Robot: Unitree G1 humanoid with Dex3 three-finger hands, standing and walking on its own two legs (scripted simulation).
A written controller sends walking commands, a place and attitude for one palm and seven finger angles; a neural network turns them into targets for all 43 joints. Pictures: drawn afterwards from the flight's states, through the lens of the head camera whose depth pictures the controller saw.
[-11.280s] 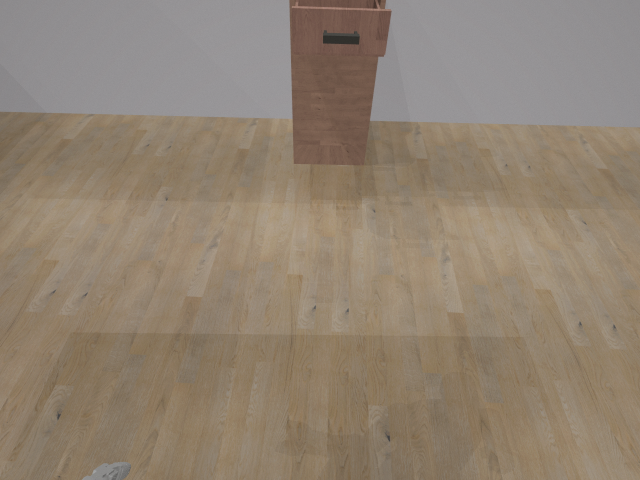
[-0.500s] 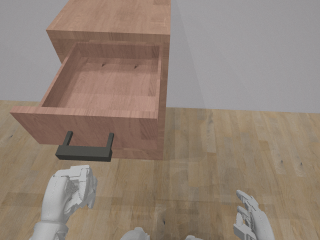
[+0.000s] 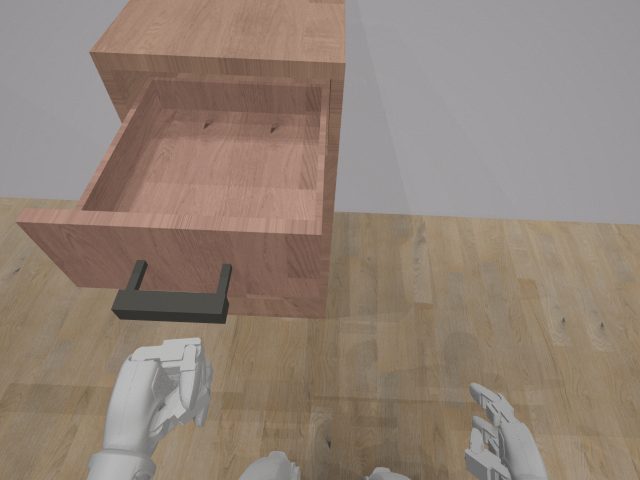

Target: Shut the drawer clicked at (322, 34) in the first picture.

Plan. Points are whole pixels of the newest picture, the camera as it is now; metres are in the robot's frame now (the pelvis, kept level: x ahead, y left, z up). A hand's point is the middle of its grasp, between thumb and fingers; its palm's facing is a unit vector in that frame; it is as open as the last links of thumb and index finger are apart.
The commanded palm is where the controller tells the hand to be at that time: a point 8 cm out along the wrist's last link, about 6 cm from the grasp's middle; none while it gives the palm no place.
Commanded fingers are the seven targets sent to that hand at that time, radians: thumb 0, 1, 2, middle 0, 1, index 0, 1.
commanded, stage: push the drawer shut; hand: left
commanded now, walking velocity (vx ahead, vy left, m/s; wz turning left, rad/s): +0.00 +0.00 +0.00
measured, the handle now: (177, 288) +0.32 +0.19 +0.07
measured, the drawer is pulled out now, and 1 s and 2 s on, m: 0.30 0.25 0.11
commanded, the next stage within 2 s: none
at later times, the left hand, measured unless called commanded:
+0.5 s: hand (206, 360) +0.24 +0.14 +0.06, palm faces -0.01 -1.00 -0.08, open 3.3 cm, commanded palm +0.24 +0.20 +0.07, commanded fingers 0.00 0.90 0.90 -1.40 -1.60 -1.40 -1.60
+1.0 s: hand (212, 318) +0.29 +0.14 +0.06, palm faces -0.02 -1.00 -0.06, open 3.2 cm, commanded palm +0.30 +0.20 +0.07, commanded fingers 0.00 0.90 0.90 -1.40 -1.60 -1.40 -1.60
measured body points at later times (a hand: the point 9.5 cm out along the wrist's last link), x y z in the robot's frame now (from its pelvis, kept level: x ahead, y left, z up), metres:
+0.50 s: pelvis +0.00 -0.02 +0.00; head +0.05 -0.02 +0.45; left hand +0.24 +0.19 +0.06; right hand +0.16 -0.26 -0.08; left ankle +0.02 +0.07 -0.66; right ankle -0.01 -0.10 -0.66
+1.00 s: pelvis -0.03 -0.02 +0.01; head +0.03 -0.02 +0.45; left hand +0.29 +0.20 +0.06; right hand +0.14 -0.26 -0.08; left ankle +0.02 +0.07 -0.66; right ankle -0.01 -0.10 -0.66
